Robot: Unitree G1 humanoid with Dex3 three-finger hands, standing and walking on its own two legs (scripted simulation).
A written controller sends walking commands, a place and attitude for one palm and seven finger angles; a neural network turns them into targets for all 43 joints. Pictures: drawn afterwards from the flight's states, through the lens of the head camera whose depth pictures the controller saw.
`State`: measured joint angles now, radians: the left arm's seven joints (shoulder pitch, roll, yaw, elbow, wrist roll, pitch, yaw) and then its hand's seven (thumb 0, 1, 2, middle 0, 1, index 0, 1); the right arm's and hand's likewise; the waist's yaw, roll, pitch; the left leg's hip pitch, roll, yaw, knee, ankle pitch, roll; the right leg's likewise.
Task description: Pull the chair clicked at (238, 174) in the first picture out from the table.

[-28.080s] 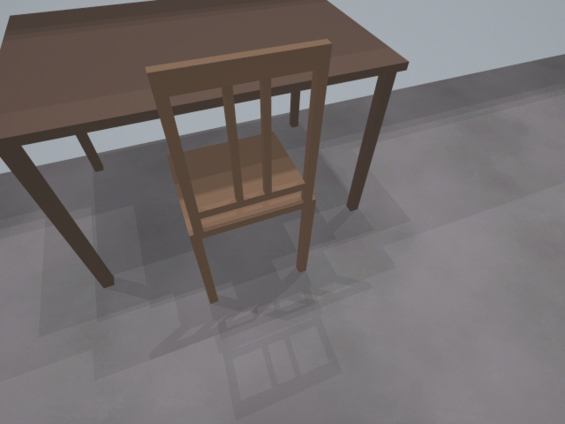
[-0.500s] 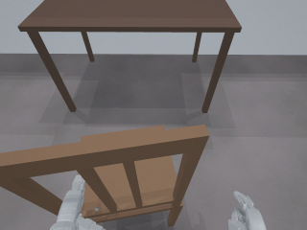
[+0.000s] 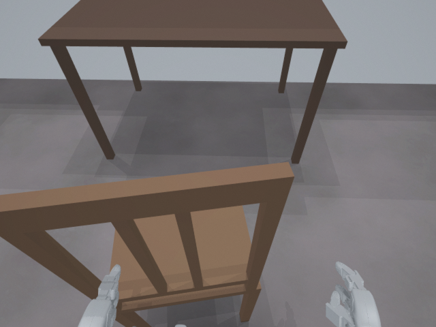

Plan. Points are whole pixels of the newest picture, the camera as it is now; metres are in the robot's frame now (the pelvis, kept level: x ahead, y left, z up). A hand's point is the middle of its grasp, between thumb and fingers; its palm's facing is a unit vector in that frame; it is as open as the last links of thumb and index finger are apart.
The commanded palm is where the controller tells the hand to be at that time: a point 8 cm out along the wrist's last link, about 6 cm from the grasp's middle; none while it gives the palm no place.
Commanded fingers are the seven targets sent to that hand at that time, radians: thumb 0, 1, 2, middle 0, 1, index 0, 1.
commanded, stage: draw the fingers out of the gap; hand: left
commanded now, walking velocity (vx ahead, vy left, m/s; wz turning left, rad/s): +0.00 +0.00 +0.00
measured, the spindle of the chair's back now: (146, 261) +0.25 +0.14 -0.02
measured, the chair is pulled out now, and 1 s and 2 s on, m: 0.65 0.65 0.64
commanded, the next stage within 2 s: draw the hand back to the body in 0.04 s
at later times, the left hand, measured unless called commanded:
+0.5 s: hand (111, 309) +0.15 +0.16 +0.06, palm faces +0.01 -1.00 -0.09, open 17.5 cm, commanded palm +0.10 +0.23 +0.07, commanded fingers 0.00 -0.55 0.20 0.00 0.00 0.00 0.00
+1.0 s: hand (68, 283) +0.18 +0.21 +0.11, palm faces +0.14 -0.91 -0.40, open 14.4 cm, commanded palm +0.14 +0.27 +0.17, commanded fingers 0.00 0.28 0.60 -0.12 -0.17 -0.12 -0.17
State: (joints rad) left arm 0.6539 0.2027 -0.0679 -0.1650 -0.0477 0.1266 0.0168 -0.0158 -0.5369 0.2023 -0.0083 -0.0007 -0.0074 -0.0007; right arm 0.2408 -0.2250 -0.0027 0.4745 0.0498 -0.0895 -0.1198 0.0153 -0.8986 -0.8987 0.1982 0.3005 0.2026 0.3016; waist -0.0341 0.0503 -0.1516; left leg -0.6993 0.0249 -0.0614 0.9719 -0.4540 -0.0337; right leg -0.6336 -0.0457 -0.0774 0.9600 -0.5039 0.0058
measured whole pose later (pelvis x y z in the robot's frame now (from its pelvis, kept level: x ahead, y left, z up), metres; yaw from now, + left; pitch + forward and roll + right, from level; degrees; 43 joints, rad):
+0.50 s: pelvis +0.00 +0.00 -0.02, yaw +0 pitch +12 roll -2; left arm 0.74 0.20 0.05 -0.35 -0.20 -0.39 -0.15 -0.02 -0.54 0.20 -0.01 0.00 0.00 0.00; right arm 0.18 -0.17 -0.05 0.54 0.07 -0.13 -0.07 0.02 -0.90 -0.90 0.20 0.30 0.20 0.30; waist 0.01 0.04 -0.15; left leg -0.82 0.03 -0.07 1.11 -0.51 -0.04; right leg -0.75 -0.04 -0.08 1.09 -0.55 0.01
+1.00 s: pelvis +0.02 +0.00 +0.04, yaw -1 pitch +1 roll -1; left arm 0.73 0.39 0.10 -0.46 -0.09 0.05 0.10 -0.01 -0.05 0.44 -0.25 -0.13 -0.08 -0.10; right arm 0.21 -0.20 0.03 0.54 0.05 -0.08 -0.16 0.02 -0.90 -0.90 0.20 0.30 0.20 0.30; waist 0.02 0.06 -0.04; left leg -0.35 0.05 -0.04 0.72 -0.38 -0.04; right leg -0.29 -0.02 -0.07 0.68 -0.41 0.00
